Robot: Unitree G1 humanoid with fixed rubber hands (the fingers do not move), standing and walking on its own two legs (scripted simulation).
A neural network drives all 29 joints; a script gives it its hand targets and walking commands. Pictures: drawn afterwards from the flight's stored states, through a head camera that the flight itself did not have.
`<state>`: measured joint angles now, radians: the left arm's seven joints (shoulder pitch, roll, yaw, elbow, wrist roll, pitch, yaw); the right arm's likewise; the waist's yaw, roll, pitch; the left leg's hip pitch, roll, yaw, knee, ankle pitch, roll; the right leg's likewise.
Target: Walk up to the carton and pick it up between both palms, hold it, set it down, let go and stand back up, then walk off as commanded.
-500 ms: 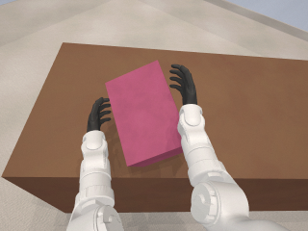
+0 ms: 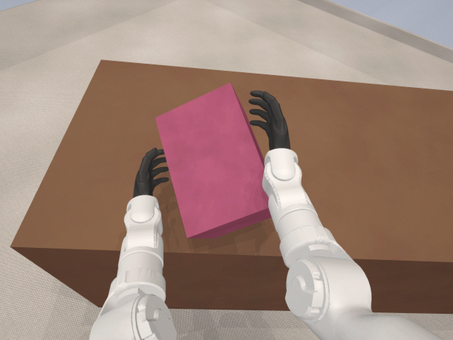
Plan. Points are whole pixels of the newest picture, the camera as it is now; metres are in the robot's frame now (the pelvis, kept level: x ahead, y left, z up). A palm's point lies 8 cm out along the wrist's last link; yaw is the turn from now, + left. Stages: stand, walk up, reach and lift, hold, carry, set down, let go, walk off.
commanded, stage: set down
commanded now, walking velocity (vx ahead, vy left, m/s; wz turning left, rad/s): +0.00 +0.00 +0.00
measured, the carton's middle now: (221, 166) +0.43 +0.02 +0.01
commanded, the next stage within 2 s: none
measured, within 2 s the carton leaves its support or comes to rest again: rests again in 1.16 s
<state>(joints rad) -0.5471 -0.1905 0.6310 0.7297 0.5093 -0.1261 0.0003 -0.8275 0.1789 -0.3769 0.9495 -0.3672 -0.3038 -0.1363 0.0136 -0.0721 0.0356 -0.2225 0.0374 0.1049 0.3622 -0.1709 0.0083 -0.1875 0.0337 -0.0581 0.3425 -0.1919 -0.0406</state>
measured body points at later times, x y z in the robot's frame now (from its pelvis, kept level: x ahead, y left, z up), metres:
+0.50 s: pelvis +0.01 +0.01 -0.02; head +0.07 +0.02 +0.43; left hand +0.39 +0.14 -0.02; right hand +0.45 -0.15 +0.05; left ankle +0.01 +0.11 -0.75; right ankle -0.01 -0.09 -0.75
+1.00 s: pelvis -0.02 +0.00 -0.03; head +0.03 +0.02 +0.42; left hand +0.35 +0.23 -0.02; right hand +0.42 -0.16 +0.04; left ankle +0.01 +0.11 -0.75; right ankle -0.01 -0.09 -0.75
